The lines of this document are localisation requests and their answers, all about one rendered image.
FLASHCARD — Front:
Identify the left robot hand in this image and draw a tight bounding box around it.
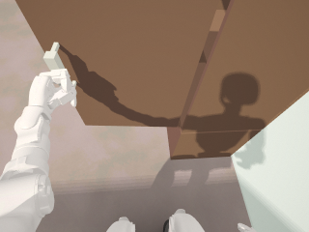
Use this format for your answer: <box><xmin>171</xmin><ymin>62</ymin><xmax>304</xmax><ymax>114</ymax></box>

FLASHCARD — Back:
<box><xmin>28</xmin><ymin>69</ymin><xmax>77</xmax><ymax>114</ymax></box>

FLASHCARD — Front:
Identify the handle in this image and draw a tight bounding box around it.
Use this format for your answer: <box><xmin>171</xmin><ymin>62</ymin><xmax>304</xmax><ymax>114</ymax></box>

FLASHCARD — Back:
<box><xmin>43</xmin><ymin>42</ymin><xmax>77</xmax><ymax>95</ymax></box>

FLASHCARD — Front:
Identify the robot shin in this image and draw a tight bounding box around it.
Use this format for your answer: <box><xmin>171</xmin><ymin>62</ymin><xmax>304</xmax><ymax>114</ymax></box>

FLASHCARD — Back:
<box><xmin>168</xmin><ymin>209</ymin><xmax>185</xmax><ymax>232</ymax></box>
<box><xmin>119</xmin><ymin>217</ymin><xmax>129</xmax><ymax>221</ymax></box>

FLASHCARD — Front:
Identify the robot right shin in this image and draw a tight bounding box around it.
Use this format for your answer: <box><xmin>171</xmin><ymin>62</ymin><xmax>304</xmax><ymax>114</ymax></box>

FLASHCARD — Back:
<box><xmin>168</xmin><ymin>209</ymin><xmax>185</xmax><ymax>232</ymax></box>

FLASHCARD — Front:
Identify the cupboard door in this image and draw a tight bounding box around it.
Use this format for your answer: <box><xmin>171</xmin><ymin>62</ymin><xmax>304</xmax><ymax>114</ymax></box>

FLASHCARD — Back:
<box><xmin>15</xmin><ymin>0</ymin><xmax>219</xmax><ymax>128</ymax></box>

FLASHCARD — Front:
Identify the left robot upper arm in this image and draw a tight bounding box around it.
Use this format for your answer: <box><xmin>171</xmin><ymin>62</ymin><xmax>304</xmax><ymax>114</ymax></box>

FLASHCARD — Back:
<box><xmin>0</xmin><ymin>173</ymin><xmax>55</xmax><ymax>232</ymax></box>

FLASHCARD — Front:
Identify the robot left shin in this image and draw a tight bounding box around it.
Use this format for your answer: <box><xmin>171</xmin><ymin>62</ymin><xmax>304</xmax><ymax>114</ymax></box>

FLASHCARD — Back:
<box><xmin>119</xmin><ymin>217</ymin><xmax>129</xmax><ymax>221</ymax></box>

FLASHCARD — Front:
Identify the robot left forearm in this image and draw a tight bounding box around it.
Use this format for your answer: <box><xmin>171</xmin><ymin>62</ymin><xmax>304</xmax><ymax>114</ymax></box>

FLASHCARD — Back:
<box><xmin>0</xmin><ymin>105</ymin><xmax>52</xmax><ymax>181</ymax></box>

